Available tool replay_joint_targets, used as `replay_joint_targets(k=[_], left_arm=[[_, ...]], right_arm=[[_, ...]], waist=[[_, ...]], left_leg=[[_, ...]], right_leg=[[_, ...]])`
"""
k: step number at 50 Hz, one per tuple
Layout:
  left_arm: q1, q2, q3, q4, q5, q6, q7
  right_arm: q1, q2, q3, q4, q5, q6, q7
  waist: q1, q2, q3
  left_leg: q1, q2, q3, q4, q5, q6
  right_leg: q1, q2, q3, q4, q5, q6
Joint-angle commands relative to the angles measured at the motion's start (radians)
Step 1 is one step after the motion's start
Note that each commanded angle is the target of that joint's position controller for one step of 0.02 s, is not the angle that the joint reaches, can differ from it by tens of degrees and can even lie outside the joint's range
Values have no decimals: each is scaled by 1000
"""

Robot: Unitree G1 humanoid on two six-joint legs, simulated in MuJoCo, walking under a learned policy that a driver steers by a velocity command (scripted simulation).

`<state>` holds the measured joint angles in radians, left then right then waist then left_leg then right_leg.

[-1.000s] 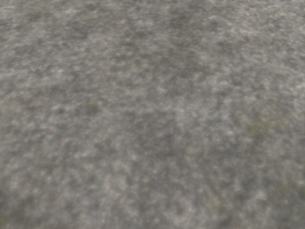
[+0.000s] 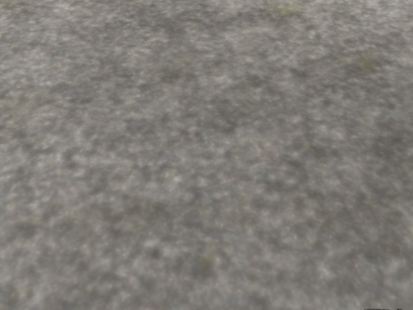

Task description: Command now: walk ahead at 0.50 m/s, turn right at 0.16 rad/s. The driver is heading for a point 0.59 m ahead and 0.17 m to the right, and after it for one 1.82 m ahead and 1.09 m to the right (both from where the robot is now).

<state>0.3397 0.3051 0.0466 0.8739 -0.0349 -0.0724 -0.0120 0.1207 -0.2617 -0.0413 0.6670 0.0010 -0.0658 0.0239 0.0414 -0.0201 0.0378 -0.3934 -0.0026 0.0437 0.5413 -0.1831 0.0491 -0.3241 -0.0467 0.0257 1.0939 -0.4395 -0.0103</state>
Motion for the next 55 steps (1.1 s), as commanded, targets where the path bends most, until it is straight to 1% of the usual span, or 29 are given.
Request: replay_joint_targets(k=[1, 4, 7, 11, 16, 19, 21, 22, 23, 24, 25, 26, 27, 28, 29, 32, 37, 40, 42, 44, 45, 46, 47, 48, 49, 50, 51, 53, 55], left_arm=[[-53, 112, 32, -91, 5, -12, 4], [-16, 59, 28, -75, 4, 27, 6], [-83, 51, 30, -99, 8, 32, 8], [-198, 23, 18, -136, 16, 22, -16], [-339, 12, 5, -218, 17, 21, -48], [-314, 43, 20, -248, 15, 26, -63], [-127, 108, 58, -218, 11, 32, -55], [38, 172, 92, -180, 11, 37, -38], [91, 286, 118, -170, 8, 43, -18], [89, 266, 102, -201, 13, 28, -22], [72, 194, 82, -197, 20, 18, -24], [22, 162, 73, -200, 17, 11, -23], [-46, 134, 65, -211, 15, 10, -22], [-94, 98, 52, -228, 23, 10, -18], [-112, 98, 51, -242, 32, 9, -14], [-100, 126, 60, -241, 25, 5, 2], [-32, 151, 68, -219, 14, 21, 25], [12, 146, 68, -200, 8, 28, 28], [24, 131, 64, -189, 12, 29, 31], [10, 124, 63, -185, 18, 32, 30], [10, 98, 53, -188, 22, 32, 27], [15, 53, 33, -202, 34, 31, 24], [173, -13, 13, -210, 9, 19, 22], [161, 57, 19, -196, -3, 13, 25], [35, 128, 38, -211, -5, 12, 25], [-47, 126, 36, -231, 8, 12, 27], [-93, 113, 35, -247, 24, 7, 24], [-76, 81, 34, -244, 26, 6, 15], [-73, 50, 26, -242, 25, 9, 11]], right_arm=[[117, -104, -36, 1, -5, -19, -1], [83, -104, -43, 28, -16, -48, -2], [106, -116, -49, 62, -25, -55, -16], [125, -144, -53, 89, -16, -50, -30], [210, -177, -65, 141, 4, -16, -39], [192, -212, -75, 140, 12, 10, -49], [170, -234, -79, 133, 15, 27, -59], [162, -225, -73, 123, 14, 24, -64], [240, -99, -35, 77, -21, 2, -52], [222, -91, -18, 59, -9, -42, -34], [102, -163, -38, 31, 32, -69, -18], [63, -157, -33, 15, 38, -83, -16], [59, -149, -35, 25, 16, -86, -24], [67, -160, -44, 33, -3, -75, -30], [87, -159, -47, 32, -7, -62, -29], [80, -121, -39, 22, -18, -36, -31], [-113, -78, -16, -26, -8, -40, -20], [-157, -109, -23, -42, 7, -51, -6], [-141, -133, -32, -38, 6, -61, 3], [-70, -148, -43, -20, 3, -69, 3], [14, -170, -56, 2, -6, -74, -2], [147, -214, -68, 16, -21, -78, -8], [265, -314, -97, 58, -26, -65, -5], [297, -239, -83, 78, 7, -61, 6], [241, -173, -63, 65, 13, -58, 4], [183, -151, -52, 54, 0, -50, 2], [148, -128, -42, 57, -6, -45, 2], [126, -102, -30, 62, -13, -46, -2], [142, -117, -32, 77, -2, -50, -4]], waist=[[-65, 135, -76], [-22, 120, -44], [-32, 84, -7], [-72, 65, 26], [-123, 46, 70], [-79, 90, 13], [33, 110, -103], [119, 67, -187], [55, -178, -275], [51, -165, -428], [92, -82, -333], [61, -35, -211], [11, 28, -135], [-24, 27, -97], [-49, -12, -89], [-62, -11, -72], [14, -61, -46], [30, -77, -45], [21, -91, -45], [-23, -115, -48], [-64, -105, -95], [-122, -27, -221], [-79, 286, -353], [-107, 291, -323], [-132, 171, -174], [-119, 99, -107], [-102, 82, -45], [-61, 126, -38], [-54, 128, -43]], left_leg=[[334, 263, -305, -322, 12, 157], [224, 246, -168, -400, 143, 159], [250, 238, -66, -417, 233, 150], [282, 223, 51, -436, 255, 116], [474, 282, 103, -371, 361, 103], [537, 289, 144, -220, 768, 73], [495, 262, 171, 58, 988, 41], [326, 220, 180, 308, 828, 2], [-113, 67, 161, 685, 43, -66], [-316, -66, -83, 874, -422, -73], [-414, 1, -160, 885, -348, -50], [-417, 44, -146, 803, -259, -32], [-367, 83, -136, 706, -203, -35], [-296, 108, -133, 641, -158, -41], [-240, 113, -135, 614, -139, -54], [-206, 104, -102, 473, -73, -105], [-117, 29, -84, 89, 244, -128], [-87, 14, -110, -5, 267, -115], [-75, 24, -124, -38, 228, -87], [5, 19, -97, -71, 161, -45], [132, 17, -85, -94, 144, -13], [356, 148, -215, -75, 119, 49], [705, 359, -655, -141, -69, 230], [719, 401, -868, -256, -360, 249], [597, 361, -744, -274, -397, 202], [482, 318, -613, -277, -300, 171], [382, 279, -523, -298, -189, 171], [293, 222, -413, -334, -44, 157], [272, 213, -348, -359, 59, 174]], right_leg=[[-362, -96, 61, 71, 125, -6], [-300, -97, 73, 45, 229, 19], [-375, -82, 103, -72, 366, 34], [-347, -61, 35, -309, 547, 20], [-421, -45, -32, -447, 464, -26], [-312, 24, -115, -464, 313, -76], [-49, 104, -153, -487, 265, -129], [235, 99, -81, -552, 321, -174], [606, -157, 387, -574, 275, -324], [754, -297, 832, -747, 174, -449], [702, -268, 704, -788, 180, -382], [556, -225, 558, -791, 239, -340], [405, -180, 452, -798, 336, -305], [295, -145, 382, -824, 415, -286], [222, -132, 362, -843, 485, -293], [111, -93, 271, -866, 586, -291], [45, -24, 211, -845, 440, -214], [105, -63, 283, -802, 346, -198], [175, -102, 331, -751, 333, -185], [203, -110, 347, -686, 403, -164], [198, -63, 320, -586, 496, -140], [111, -7, 256, -340, 417, -106], [-238, 147, 128, 20, 50, -24], [-412, 120, 159, 160, -134, -15], [-464, 75, 168, 204, -53, -22], [-448, 35, 124, 185, 17, -23], [-436, 6, 107, 123, 67, -22], [-348, -37, 85, 31, 127, -18], [-336, -46, 56, -42, 144, -6]])
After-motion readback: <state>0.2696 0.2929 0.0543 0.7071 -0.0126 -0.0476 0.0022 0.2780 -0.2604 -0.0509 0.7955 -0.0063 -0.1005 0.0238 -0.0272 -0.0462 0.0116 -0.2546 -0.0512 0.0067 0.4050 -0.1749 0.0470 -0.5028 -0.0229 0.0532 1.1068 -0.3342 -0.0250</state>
